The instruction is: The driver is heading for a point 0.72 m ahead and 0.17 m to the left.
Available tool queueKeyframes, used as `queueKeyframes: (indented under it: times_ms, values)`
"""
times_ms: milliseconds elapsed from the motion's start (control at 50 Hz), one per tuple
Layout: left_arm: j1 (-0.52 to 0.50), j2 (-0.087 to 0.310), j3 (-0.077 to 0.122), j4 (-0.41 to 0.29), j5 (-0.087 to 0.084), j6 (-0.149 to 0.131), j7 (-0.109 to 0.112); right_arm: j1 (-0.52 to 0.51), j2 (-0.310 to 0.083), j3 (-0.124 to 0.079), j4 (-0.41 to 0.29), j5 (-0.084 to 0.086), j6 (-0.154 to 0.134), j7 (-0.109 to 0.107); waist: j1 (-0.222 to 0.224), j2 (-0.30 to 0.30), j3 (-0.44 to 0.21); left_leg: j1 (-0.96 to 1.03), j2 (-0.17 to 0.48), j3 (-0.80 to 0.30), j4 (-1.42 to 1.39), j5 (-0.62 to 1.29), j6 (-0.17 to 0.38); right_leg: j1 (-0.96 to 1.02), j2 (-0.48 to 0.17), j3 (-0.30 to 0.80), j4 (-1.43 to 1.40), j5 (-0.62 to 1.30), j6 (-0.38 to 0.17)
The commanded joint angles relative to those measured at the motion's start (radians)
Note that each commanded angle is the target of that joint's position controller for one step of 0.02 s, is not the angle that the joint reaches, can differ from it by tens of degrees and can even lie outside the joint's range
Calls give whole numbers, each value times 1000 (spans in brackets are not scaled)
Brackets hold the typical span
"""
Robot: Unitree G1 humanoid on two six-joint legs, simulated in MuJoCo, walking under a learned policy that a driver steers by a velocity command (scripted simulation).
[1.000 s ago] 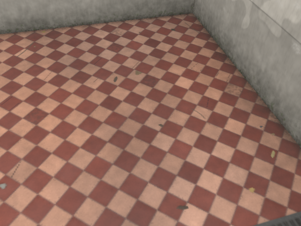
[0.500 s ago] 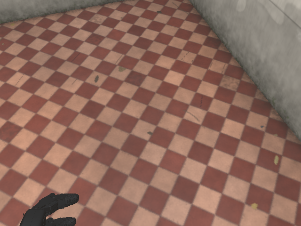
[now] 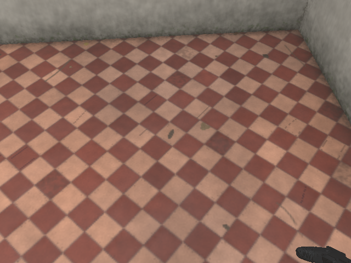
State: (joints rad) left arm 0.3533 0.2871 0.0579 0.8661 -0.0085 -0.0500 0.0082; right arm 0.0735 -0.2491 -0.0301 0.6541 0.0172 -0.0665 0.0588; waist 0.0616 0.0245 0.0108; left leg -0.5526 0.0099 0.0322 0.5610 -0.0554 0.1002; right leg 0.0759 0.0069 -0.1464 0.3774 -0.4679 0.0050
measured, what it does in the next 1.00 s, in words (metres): walks ahead, turning left: right foot, then left foot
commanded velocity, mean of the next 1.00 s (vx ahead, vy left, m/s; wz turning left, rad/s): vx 0.49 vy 0.00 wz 0.55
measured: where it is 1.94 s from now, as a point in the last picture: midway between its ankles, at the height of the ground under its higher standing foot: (144, 205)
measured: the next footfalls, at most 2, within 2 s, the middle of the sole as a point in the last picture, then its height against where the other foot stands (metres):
right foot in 0.48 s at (209, 260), level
left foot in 1.00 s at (115, 217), level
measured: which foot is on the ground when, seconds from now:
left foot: down 0.00-0.48, up 0.50-0.98, down 1.00-1.00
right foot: down 0.00-0.02, up 0.04-0.46, down 0.48-1.00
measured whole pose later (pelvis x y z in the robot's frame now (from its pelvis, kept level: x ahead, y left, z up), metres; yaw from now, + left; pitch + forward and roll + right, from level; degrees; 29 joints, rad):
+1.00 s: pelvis +0.52 +0.12 +0.00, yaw +34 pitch +2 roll -2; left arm 0.35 0.31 0.07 0.86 -0.03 -0.05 0.01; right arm 0.06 -0.28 -0.05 0.55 0.01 -0.03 0.05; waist 0.09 0.03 0.05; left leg -0.53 0.02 0.03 0.57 -0.06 0.09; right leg 0.07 -0.05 -0.23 0.41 -0.46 0.05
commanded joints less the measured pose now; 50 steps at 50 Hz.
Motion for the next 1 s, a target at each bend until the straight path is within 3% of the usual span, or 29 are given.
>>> queueKeyframes:
  times_ms: [20,40,60,80,100,120,160,200,300,360,400,440,460,480,500,520,540,560,580,600,640,680,740,820,900,920,960,980,1000]
  values:
    - [32,87,4,-124,26,-18,16,366,-326,-119,-5,-7,0,-26,-168,126,-309,816,205,-445,-27,-64,221,-544,-66,-7,793,609,-11]
    - [36,59,-15,-128,32,-57,-2,369,-296,-104,-16,6,-5,-24,-148,204,-438,982,338,-882,-209,-146,334,-781,73,189,1003,-83,9]
    - [-47,136,7,-150,-7,-83,-20,354,-228,-85,-16,-4,-4,-28,-177,134,-358,943,303,-770,-233,-202,274,-885,1,277,1047,-29,-10]
    - [-116,132,1,-174,-21,-97,-23,300,-196,-76,-24,-5,-3,-32,-159,62,-229,793,263,-619,-238,-144,234,-898,-41,254,995,52,-24]
    - [-143,120,0,-181,-4,-100,-16,235,-181,-71,-37,-6,-1,-34,-115,-30,-144,630,224,-518,-255,-48,208,-860,-79,241,898,112,-22]
    - [-145,130,9,-181,13,-91,-8,189,-152,-61,-53,-12,-3,-35,-79,-31,-101,512,190,-449,-281,49,191,-791,-109,239,824,149,-15]
    - [-115,114,11,-186,24,-65,-6,159,-150,-60,-66,-15,-5,-38,-38,9,-81,395,159,-412,-322,130,204,-722,-116,231,765,177,13]
    - [-128,93,6,-193,30,-49,0,176,-166,-65,-54,-9,-9,-48,-32,13,-60,326,135,-350,-335,189,205,-715,-108,212,682,225,44]
    - [-330,48,-13,-240,23,-53,-6,252,-194,-73,-18,4,5,-73,-105,49,-29,270,57,-278,-307,89,128,-637,-39,195,295,530,64]
    - [-404,67,-8,-262,7,-64,-19,298,-202,-77,2,10,13,-74,-133,66,-23,317,83,-349,-271,10,115,-596,-9,211,187,556,55]
    - [-412,94,3,-268,5,-73,-27,310,-192,-75,8,12,20,-78,-128,74,-25,387,107,-417,-216,-25,105,-583,-1,234,128,502,37]
    - [-371,116,17,-261,1,-82,-30,293,-192,-78,5,8,28,-81,-99,105,-29,420,121,-469,-157,-4,91,-521,2,234,100,413,6]
    - [-299,127,27,-242,2,-87,-26,276,-177,-74,-2,6,31,-81,-58,110,-52,411,97,-466,-102,31,72,-420,6,214,56,412,-18]
    - [-191,159,43,-226,14,-92,-20,266,-137,-59,-14,1,29,-77,-5,89,-138,358,47,-422,44,53,40,-224,-57,252,60,410,-62]
    - [-29,219,58,-213,23,-90,-11,284,-78,-38,-36,-18,25,-76,46,-48,-286,211,-31,-315,335,-170,-5,52,-244,440,76,375,-124]
    - [24,269,72,-174,25,-75,-19,429,-59,-29,-58,17,17,-75,-29,-405,-359,-142,-125,-220,615,-560,-59,296,-432,911,-22,137,-282]
    - [-15,162,51,-201,3,-69,-20,405,-167,-48,-25,25,18,-79,-1,-250,-260,-245,-39,-240,732,-501,-78,229,-422,914,-63,-45,-255]
    - [-51,112,37,-208,2,-62,-14,289,-208,-62,-39,16,24,-77,25,-152,-142,-262,-8,-210,753,-399,-86,108,-377,740,-71,-4,-210]
    - [-93,101,30,-211,13,-56,-13,237,-192,-62,-50,5,29,-78,8,-84,-78,-226,24,-184,735,-329,-92,-12,-333,620,-90,130,-189]
    - [-118,85,24,-201,16,-53,-12,202,-176,-64,-65,-3,28,-73,-8,-82,-28,-212,49,-182,694,-285,-95,-91,-297,536,-113,227,-185]
    - [-130,70,20,-185,20,-59,-10,217,-135,-60,-71,11,36,-62,-38,-133,-11,-151,82,-157,652,-250,-94,-173,-254,410,-161,317,-176]
    - [-123,87,26,-161,13,-66,-11,197,-105,-53,-83,9,44,-60,-43,-125,4,-169,93,-140,611,-230,-103,-193,-256,332,-192,402,-193]
    - [-114,124,38,-131,15,-64,-9,145,-94,-46,-101,3,46,-56,-38,-97,8,-209,105,-133,498,-133,-117,-165,-267,239,-208,522,-203]
    - [-101,152,40,-103,9,-51,-4,32,-75,-35,-122,5,32,-32,2,-86,32,-157,93,-74,263,56,-103,-139,-240,103,-207,565,-168]
    - [-49,189,49,-69,-9,-33,-3,-66,-75,-32,-164,11,30,-7,27,-86,65,-131,72,-17,124,30,-67,-49,-275,46,-184,613,-146]
    - [-48,199,52,-65,-14,-26,-3,-71,-84,-37,-172,10,31,-2,18,-91,65,-110,58,0,102,-12,-50,-24,-283,29,-157,690,-137]
    - [-51,225,58,-61,-24,-12,5,-9,-117,-56,-170,-8,31,-1,-37,-119,16,38,-21,54,60,-107,-12,-9,-274,-2,5,1096,-116]
    - [-62,229,57,-62,-27,-5,9,122,-153,-78,-138,-13,29,-4,-115,-111,-54,211,-64,65,-13,-49,17,-36,-248,-22,171,1188,-92]
    - [-56,205,46,-67,-23,-9,12,257,-205,-104,-104,-15,32,-20,-186,-77,-128,461,-63,25,-72,122,50,-173,-204,-42,382,1082,-50]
